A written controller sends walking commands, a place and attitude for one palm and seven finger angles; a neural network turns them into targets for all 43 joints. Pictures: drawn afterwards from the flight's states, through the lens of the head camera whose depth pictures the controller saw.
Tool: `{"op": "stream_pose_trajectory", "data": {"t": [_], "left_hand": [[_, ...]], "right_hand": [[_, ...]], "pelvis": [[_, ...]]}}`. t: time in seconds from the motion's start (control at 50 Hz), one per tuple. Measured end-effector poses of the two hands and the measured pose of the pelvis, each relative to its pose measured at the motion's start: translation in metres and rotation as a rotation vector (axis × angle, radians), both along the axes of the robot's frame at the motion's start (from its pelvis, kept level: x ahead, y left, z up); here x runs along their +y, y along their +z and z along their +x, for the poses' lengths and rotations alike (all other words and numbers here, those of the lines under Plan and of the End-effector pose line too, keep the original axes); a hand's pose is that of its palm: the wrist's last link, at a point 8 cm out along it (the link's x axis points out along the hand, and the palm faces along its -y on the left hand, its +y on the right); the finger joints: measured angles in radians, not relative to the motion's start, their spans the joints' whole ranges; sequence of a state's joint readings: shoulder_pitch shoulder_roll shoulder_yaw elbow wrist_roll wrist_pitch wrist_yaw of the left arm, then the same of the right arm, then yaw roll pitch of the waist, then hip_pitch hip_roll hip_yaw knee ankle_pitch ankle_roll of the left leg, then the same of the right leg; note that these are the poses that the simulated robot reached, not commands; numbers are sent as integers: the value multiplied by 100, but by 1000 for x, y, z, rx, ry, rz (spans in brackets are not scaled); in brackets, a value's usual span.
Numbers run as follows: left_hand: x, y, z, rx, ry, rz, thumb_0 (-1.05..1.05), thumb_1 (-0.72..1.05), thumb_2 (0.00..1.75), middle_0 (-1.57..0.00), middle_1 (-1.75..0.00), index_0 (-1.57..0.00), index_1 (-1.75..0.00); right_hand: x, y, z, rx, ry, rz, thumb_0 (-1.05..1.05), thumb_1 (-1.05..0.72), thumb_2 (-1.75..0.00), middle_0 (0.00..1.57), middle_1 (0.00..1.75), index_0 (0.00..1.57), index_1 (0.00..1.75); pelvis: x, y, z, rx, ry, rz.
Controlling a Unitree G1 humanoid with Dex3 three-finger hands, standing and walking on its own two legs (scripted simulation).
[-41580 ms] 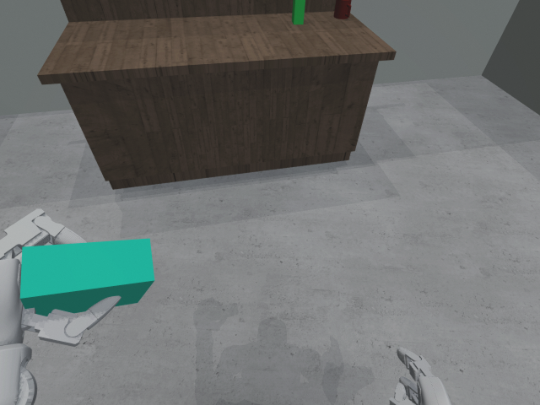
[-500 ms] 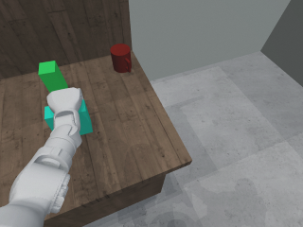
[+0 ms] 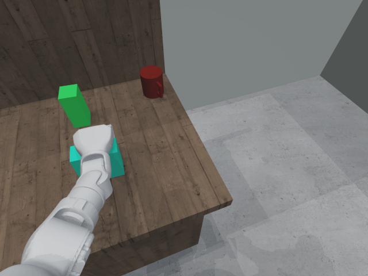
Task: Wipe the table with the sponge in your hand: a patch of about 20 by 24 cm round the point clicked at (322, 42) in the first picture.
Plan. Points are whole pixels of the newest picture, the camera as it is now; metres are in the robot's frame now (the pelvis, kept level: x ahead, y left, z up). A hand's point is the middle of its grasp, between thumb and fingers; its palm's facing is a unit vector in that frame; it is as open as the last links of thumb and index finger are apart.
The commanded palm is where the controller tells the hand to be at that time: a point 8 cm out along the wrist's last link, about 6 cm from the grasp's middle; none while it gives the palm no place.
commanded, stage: wipe back along the middle lane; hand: left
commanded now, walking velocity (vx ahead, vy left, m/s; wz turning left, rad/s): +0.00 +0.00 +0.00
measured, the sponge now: (101, 165) +0.39 +0.24 -0.04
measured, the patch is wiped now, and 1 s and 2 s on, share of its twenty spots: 0.55 0.80 0.85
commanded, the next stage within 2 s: slide across to the third lane in 1.30 s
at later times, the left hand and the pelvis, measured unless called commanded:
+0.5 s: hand (103, 165) +0.37 +0.22 +0.00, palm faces -0.07 -0.02 -1.00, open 9.1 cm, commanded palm +0.32 +0.20 +0.03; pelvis +0.00 +0.00 +0.00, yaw +0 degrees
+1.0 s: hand (106, 184) +0.32 +0.20 +0.01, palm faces -0.04 -0.05 -1.00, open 9.1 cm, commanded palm +0.27 +0.18 +0.03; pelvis +0.00 -0.01 +0.00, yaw +1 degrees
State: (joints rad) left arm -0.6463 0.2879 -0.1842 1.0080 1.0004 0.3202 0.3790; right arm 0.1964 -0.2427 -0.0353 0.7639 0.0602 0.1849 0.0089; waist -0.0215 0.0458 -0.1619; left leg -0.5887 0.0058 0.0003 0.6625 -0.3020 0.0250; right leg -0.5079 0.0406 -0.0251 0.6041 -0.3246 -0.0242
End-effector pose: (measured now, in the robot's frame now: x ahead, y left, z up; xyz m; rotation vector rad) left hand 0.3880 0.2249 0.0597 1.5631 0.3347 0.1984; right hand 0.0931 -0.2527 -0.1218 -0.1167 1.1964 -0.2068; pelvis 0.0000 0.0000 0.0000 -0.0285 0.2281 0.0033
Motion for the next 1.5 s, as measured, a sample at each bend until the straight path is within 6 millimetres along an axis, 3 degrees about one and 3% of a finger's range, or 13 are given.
{"op": "stream_pose_trajectory", "data": {"t": [0.54,1.02,1.3,1.5], "left_hand": [[-15,0,-38,-23,4,-22,-1,-42,109,-78,-150,-79,-151],[-34,1,-89,-45,-6,-47,0,-41,109,-77,-150,-79,-151],[-47,0,-114,-52,-18,-55,1,-41,109,-77,-151,-79,-151],[-50,-1,-115,-32,-14,-45,1,-41,109,-77,-150,-79,-150]], "right_hand": [[11,15,49,-130,57,23,0,-91,-90,20,30,20,30],[26,33,99,-283,142,74,1,-91,-90,20,30,20,30],[23,36,100,-317,157,89,1,-91,-90,20,30,20,30],[14,31,87,-301,137,79,1,-91,-90,19,30,20,30]], "pelvis": [[-1,3,2,-59,4,8],[-7,4,2,-121,8,20],[-14,3,-5,-145,6,26],[-19,2,-12,-149,6,29]]}}
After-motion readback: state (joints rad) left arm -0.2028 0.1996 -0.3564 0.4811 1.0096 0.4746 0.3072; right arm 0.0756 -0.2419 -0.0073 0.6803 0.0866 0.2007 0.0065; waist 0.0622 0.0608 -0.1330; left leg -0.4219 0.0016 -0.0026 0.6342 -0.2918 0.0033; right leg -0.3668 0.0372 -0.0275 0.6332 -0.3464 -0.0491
